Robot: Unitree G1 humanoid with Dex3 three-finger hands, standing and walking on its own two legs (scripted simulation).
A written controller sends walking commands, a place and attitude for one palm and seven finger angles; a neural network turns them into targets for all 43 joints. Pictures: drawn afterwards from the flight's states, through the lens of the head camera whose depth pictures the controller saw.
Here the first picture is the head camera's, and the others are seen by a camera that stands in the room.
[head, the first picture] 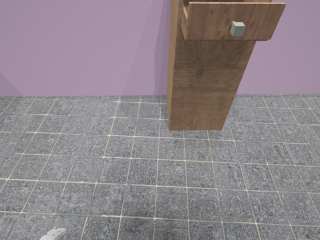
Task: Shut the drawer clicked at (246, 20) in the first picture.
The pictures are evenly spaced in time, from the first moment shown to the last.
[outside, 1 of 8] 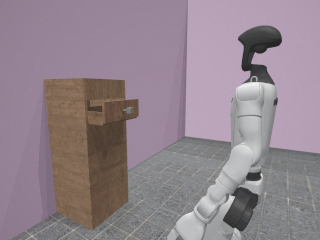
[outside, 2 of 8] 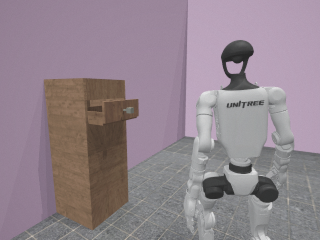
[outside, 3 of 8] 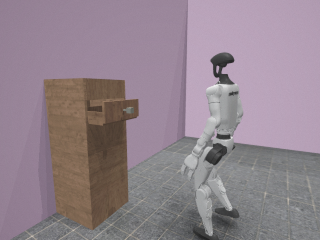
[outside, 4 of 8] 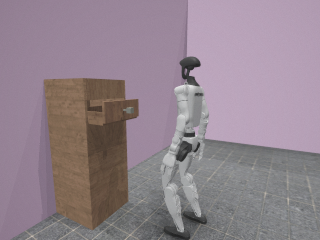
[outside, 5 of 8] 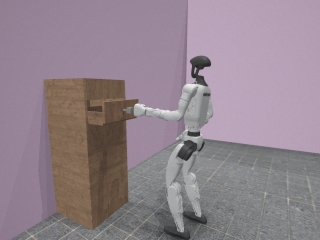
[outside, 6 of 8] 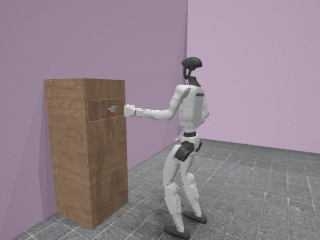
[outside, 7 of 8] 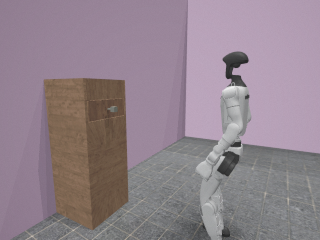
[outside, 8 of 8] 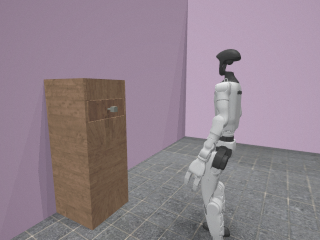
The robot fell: no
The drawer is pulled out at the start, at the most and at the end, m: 0.16 0.16 0.00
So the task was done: yes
